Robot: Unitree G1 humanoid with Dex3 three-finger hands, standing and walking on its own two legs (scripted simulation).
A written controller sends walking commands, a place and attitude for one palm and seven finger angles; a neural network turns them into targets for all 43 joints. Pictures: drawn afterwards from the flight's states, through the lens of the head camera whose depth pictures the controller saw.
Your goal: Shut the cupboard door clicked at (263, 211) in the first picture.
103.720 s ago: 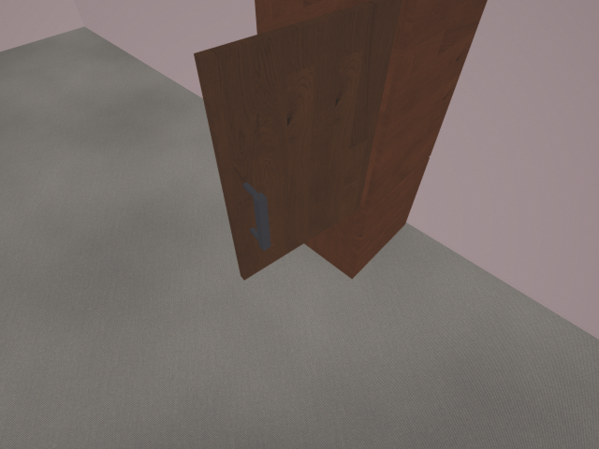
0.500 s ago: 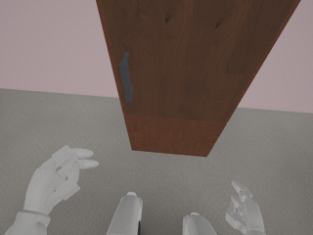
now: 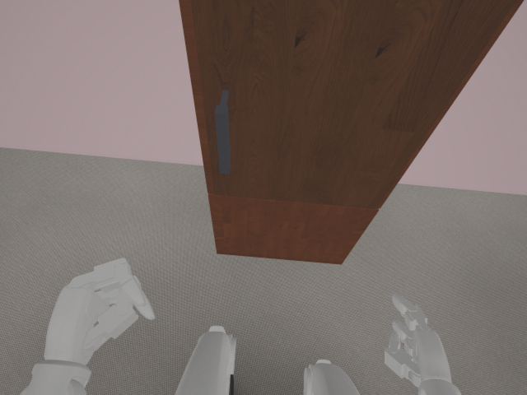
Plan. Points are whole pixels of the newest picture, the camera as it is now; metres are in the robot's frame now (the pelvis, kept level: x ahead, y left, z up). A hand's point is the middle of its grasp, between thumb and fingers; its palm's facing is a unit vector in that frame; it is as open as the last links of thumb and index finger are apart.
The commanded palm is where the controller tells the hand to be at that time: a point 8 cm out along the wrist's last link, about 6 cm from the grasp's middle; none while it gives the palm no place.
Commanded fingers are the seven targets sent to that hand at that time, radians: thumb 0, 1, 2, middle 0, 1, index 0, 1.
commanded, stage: raise the hand and make a fist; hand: left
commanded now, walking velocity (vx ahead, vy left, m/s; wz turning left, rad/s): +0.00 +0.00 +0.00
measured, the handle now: (225, 135) +0.55 +0.13 +0.03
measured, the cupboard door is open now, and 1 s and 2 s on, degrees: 0 0 0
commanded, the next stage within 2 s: bring the fist close to the handle in 0.74 s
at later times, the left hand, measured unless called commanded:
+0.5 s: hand (146, 300) +0.23 +0.18 +0.05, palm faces +0.00 -1.00 -0.05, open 3.1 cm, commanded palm +0.21 +0.23 +0.05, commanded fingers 0.00 0.90 0.90 -1.30 -1.50 -1.30 -1.50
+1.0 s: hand (166, 285) +0.25 +0.16 +0.05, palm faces -0.01 -1.00 -0.03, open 3.1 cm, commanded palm +0.25 +0.20 +0.05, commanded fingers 0.00 0.90 0.90 -1.30 -1.50 -1.30 -1.50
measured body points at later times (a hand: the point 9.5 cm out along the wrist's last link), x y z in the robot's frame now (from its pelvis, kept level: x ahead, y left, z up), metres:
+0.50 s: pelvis +0.01 -0.01 +0.00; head +0.08 +0.00 +0.44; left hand +0.22 +0.23 +0.05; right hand +0.19 -0.25 -0.08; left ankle +0.09 +0.11 -0.61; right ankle +0.01 -0.15 -0.61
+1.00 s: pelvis +0.01 -0.02 +0.00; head +0.09 -0.01 +0.44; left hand +0.25 +0.21 +0.05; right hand +0.21 -0.25 -0.08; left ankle +0.09 +0.11 -0.61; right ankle +0.01 -0.15 -0.61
